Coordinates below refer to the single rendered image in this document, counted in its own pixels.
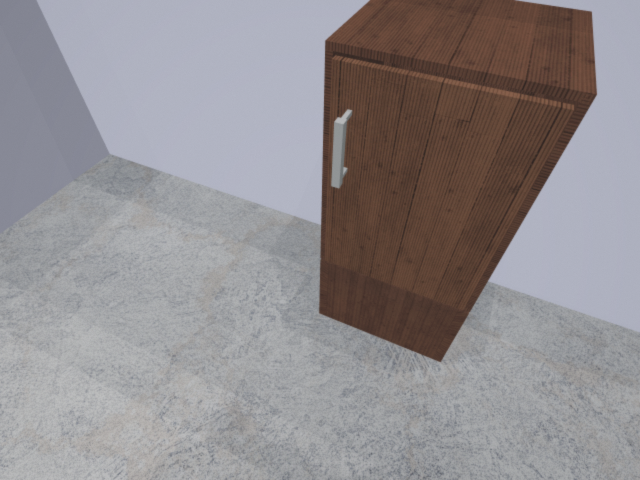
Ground cupboard door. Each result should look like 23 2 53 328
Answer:
325 55 574 310

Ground handle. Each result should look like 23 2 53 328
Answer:
331 109 352 188

